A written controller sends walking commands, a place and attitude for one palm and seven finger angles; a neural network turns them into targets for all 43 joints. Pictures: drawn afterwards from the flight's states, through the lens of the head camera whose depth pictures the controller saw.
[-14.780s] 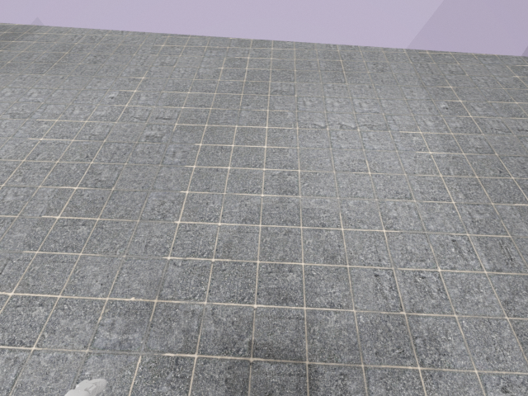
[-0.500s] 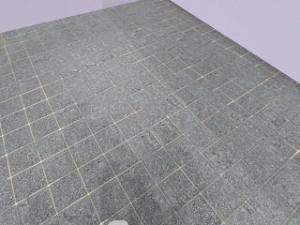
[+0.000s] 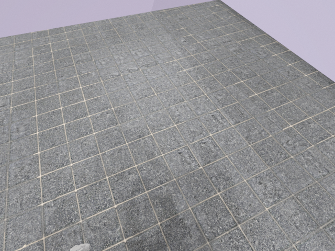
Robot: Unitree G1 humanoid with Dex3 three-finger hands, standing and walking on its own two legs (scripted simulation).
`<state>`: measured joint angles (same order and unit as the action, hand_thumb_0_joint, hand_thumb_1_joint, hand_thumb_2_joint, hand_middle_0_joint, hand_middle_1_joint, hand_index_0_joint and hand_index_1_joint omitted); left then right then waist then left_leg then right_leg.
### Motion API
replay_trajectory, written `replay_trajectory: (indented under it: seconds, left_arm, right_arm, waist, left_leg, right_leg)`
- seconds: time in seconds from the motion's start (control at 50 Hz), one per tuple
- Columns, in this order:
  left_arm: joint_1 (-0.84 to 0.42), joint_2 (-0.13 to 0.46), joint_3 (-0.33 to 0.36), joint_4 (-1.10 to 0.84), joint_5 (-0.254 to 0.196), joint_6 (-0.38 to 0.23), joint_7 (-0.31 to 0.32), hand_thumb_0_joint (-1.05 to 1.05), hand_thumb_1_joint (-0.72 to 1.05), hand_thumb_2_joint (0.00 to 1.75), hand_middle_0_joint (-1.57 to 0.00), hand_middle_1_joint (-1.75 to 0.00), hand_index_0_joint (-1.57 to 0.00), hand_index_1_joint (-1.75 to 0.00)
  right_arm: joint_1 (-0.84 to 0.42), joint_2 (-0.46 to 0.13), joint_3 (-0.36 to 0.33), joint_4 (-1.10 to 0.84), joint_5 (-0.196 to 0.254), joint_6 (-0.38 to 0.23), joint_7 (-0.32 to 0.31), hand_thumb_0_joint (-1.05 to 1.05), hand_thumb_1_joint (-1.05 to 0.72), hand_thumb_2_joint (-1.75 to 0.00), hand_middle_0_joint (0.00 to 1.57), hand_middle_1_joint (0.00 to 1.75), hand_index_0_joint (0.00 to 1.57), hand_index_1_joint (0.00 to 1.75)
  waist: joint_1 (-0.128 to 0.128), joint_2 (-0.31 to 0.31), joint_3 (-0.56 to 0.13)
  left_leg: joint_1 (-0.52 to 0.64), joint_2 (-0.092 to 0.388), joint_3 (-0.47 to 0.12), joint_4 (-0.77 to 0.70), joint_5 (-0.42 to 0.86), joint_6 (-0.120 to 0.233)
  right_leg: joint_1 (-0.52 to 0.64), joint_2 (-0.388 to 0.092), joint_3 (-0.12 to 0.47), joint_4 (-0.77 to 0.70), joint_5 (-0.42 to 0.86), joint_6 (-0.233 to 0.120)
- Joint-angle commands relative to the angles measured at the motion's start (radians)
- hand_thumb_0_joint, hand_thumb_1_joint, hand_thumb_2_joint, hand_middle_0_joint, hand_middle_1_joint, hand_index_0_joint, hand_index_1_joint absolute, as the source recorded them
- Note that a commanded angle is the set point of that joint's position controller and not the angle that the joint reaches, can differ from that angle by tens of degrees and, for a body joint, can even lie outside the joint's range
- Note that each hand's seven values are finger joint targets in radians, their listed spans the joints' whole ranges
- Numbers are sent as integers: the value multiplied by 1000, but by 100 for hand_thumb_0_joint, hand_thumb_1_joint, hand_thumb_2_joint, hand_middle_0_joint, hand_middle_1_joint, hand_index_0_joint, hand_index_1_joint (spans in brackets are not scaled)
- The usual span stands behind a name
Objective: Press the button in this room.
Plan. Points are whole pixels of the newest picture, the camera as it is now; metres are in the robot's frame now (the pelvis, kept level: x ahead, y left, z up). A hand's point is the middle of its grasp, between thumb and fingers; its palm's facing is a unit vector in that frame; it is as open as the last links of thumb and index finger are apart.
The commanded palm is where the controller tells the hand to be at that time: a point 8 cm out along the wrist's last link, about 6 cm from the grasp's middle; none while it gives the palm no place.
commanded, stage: turn or walk to find it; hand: left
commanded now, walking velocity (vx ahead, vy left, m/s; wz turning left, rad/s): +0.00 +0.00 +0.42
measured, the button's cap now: out of the picture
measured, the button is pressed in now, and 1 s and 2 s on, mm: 0 0 0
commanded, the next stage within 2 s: stand and wait in 1.22 s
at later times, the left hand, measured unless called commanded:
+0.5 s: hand out of the picture -0.05 +0.23 -0.18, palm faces +0.29 -0.92 -0.25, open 7.4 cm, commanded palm none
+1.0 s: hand out of the picture +0.00 +0.19 -0.13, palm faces +0.44 -0.85 -0.29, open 7.4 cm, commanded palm none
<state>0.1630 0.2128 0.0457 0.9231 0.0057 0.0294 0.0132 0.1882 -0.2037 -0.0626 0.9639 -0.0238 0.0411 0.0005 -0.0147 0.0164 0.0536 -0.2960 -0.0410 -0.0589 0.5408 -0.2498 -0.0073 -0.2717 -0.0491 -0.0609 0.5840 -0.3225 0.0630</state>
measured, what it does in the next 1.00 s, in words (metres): steps on the spot, turning left: left foot, then right foot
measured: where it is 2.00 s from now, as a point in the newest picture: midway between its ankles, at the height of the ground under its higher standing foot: outside the picture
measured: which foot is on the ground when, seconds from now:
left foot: down 0.00-0.00, up 0.02-0.44, down 0.46-0.88, up 0.90-1.00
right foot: down 0.00-0.46, up 0.48-0.86, down 0.88-1.00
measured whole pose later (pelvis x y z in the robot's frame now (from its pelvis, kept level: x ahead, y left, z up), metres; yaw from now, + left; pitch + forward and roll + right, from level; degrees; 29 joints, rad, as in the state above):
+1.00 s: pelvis -0.01 -0.03 +0.01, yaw +26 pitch -1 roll +2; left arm 0.17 0.16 0.03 0.90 0.01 0.01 0.02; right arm 0.22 -0.24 -0.09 0.99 -0.03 0.07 0.01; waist -0.02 0.05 0.07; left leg -0.45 -0.04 -0.06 1.05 -0.43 -0.03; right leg -0.25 -0.06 -0.13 0.56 -0.31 -0.04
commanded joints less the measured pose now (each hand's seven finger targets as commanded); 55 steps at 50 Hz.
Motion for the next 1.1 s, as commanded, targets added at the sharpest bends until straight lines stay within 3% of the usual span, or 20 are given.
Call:
replay_trajectory:
  seconds: [0.0, 0.06, 0.1, 0.32, 0.38, 0.4, 0.42, 0.44, 0.46, 0.5, 0.58, 0.7, 0.82, 0.84, 0.86, 0.88, 0.9, 0.92, 0.96, 1.08]
  left_arm:
    - [146, 245, 56, -41, 19, -37, 22, 0, 90, 90, -20, -30, -20, -30]
    - [19, 160, 38, -69, 12, -39, 21, 0, 90, 90, -20, -30, -20, -30]
    - [0, 131, 31, -75, 13, -44, 23, 0, 90, 90, -20, -30, -20, -30]
    - [141, 201, 52, -1, 27, -34, 19, 0, 90, 90, -20, -30, -20, -30]
    - [104, 205, 57, 5, 18, -26, 17, 0, 90, 90, -20, -30, -20, -30]
    - [95, 187, 53, 3, 10, -20, 14, 0, 90, 90, -20, -30, -20, -30]
    - [118, 135, 48, -21, 4, -11, 9, 0, 90, 90, -20, -30, -20, -30]
    - [71, 88, 26, -57, 6, -6, 7, 0, 90, 90, -20, -30, -20, -30]
    - [1, 100, 24, -61, 12, 7, 16, 0, 90, 90, -20, -30, -20, -30]
    - [-21, 111, 32, -41, 9, 9, 4, 0, 90, 90, -20, -30, -20, -30]
    - [26, 106, 30, -13, 9, 3, -4, 0, 90, 90, -20, -30, -20, -30]
    - [-34, 92, 22, -52, 5, -1, 2, 0, 90, 90, -20, -30, -20, -30]
    - [100, 102, 24, -33, 1, -22, 8, 0, 90, 90, -20, -30, -20, -30]
    - [131, 146, 32, -29, 8, -33, 12, 0, 90, 90, -20, -30, -20, -30]
    - [147, 233, 48, -30, 23, -42, 21, 0, 90, 90, -20, -30, -20, -30]
    - [139, 248, 53, -47, 13, -41, 19, 0, 90, 90, -20, -30, -20, -30]
    - [91, 218, 54, -59, 12, -35, 25, 0, 90, 90, -20, -30, -20, -30]
    - [36, 192, 45, -73, 12, -34, 23, 0, 90, 90, -20, -30, -20, -30]
    - [-9, 140, 29, -87, 10, -42, 18, 0, 90, 90, -20, -30, -20, -30]
    - [85, 147, 34, -47, 16, -48, 23, 0, 90, 90, -20, -30, -20, -30]
  right_arm:
    - [-35, -108, -37, -117, 9, -10, -1, 0, -90, -90, 20, 30, 20, 30]
    - [-7, -115, -45, -64, 1, 10, 10, 0, -90, -90, 20, 30, 20, 30]
    - [37, -98, -40, -40, 3, 12, 16, 0, -90, -90, 20, 30, 20, 30]
    - [-74, -70, -6, -55, 17, -6, 10, 0, -90, -90, 20, 30, 20, 30]
    - [-3, -85, -7, -38, 14, -17, 7, 0, -90, -90, 20, 30, 20, 30]
    - [31, -111, -13, -32, 13, -24, 10, 0, -90, -90, 20, 30, 20, 30]
    - [60, -206, -33, -37, 5, -35, 7, 0, -90, -90, 20, 30, 20, 30]
    - [105, -272, -48, -31, 6, -28, 3, 0, -90, -90, 20, 30, 20, 30]
    - [127, -261, -48, -11, 3, -29, -8, 0, -90, -90, 20, 30, 20, 30]
    - [24, -213, -34, -36, 2, -27, -19, 0, -90, -90, 20, 30, 20, 30]
    - [-1, -189, -24, -49, 6, -39, -18, 0, -90, -90, 20, 30, 20, 30]
    - [45, -195, -37, -47, 1, -32, -15, 0, -90, -90, 20, 30, 20, 30]
    - [-21, -187, -46, -73, 5, -20, -9, 0, -90, -90, 20, 30, 20, 30]
    - [-9, -149, -42, -78, 13, -22, -4, 0, -90, -90, 20, 30, 20, 30]
    - [9, -81, -29, -100, 18, -24, 3, 0, -90, -90, 20, 30, 20, 30]
    - [-10, -117, -39, -104, 7, -7, -3, 0, -90, -90, 20, 30, 20, 30]
    - [-24, -136, -47, -97, 3, 6, -1, 0, -90, -90, 20, 30, 20, 30]
    - [-12, -124, -49, -74, 2, 10, 4, 0, -90, -90, 20, 30, 20, 30]
    - [39, -107, -43, -39, 0, 14, 15, 0, -90, -90, 20, 30, 20, 30]
    - [11, -98, -31, -36, 2, 16, 14, 0, -90, -90, 20, 30, 20, 30]
  waist:
    - [73, -293, -81]
    - [6, -136, 4]
    - [-8, -151, -26]
    - [72, -215, -81]
    - [23, -192, -99]
    - [0, -107, -116]
    - [-14, 145, -143]
    - [-37, 294, -110]
    - [-65, 261, -111]
    - [-22, 191, -33]
    - [3, 124, -73]
    - [-24, 135, -82]
    - [45, 116, -117]
    - [56, 7, -124]
    - [57, -261, -126]
    - [73, -317, -97]
    - [55, -273, -43]
    - [25, -175, 9]
    - [-4, -143, 4]
    - [31, -161, -40]
  left_leg:
    - [-266, -5, 0, 394, -329, -17]
    - [-266, 49, -31, 668, -191, -21]
    - [-251, 60, -1, 678, -130, -39]
    - [-117, 67, 123, 231, -224, -48]
    - [48, 65, 157, -10, -47, -33]
    - [167, 90, 125, -135, 84, -18]
    - [300, 282, -134, -189, 307, 64]
    - [291, 447, -288, -211, 568, 177]
    - [220, 435, -289, -223, 480, 201]
    - [139, 359, -227, -231, 331, 188]
    - [187, 273, -126, -205, 464, 157]
    - [216, 281, -198, -177, 496, 183]
    - [37, 203, -210, -65, 369, 115]
    - [-75, 140, -162, 21, 200, 61]
    - [-258, -3, -9, 224, -148, -11]
    - [-243, -1, -26, 419, -345, -18]
    - [-237, 21, -54, 555, -310, -11]
    - [-251, 36, -49, 640, -244, -12]
    - [-247, 54, -17, 691, -133, -31]
    - [-249, 78, 27, 587, -141, -66]
  right_leg:
    - [177, -445, 383, -322, 241, -204]
    - [46, -312, 201, -296, 218, -193]
    - [81, -269, 99, -268, 315, -170]
    - [226, -315, 21, -163, 584, -205]
    - [148, -298, -35, -77, 492, -144]
    - [67, -265, -76, 17, 389, -95]
    - [-134, -154, -134, 198, 93, -22]
    - [-265, -76, -103, 363, -334, 11]
    - [-249, -77, -11, 461, -326, 3]
    - [-284, -82, 31, 531, -196, 3]
    - [-250, -60, 29, 497, -94, 20]
    - [-220, -29, 32, 336, -138, 25]
    - [108, 9, -6, -124, 102, 5]
    - [232, -77, 69, -228, 164, -14]
    - [322, -329, 328, -279, 264, -108]
    - [159, -440, 397, -325, 247, -196]
    - [61, -414, 379, -348, 155, -220]
    - [22, -359, 303, -340, 114, -207]
    - [41, -270, 139, -298, 206, -163]
    - [164, -287, 74, -268, 356, -185]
